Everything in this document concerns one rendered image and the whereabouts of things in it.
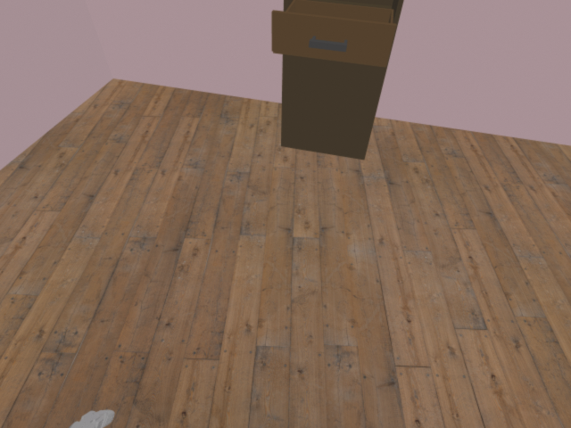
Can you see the drawer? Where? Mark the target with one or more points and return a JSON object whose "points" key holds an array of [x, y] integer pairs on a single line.
{"points": [[369, 31]]}

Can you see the handle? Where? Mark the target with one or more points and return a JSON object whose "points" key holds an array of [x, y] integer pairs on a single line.
{"points": [[328, 45]]}

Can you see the cabinet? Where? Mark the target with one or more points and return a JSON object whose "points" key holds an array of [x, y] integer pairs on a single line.
{"points": [[330, 106]]}

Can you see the robot left hand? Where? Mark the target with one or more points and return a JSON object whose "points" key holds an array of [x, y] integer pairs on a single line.
{"points": [[93, 419]]}

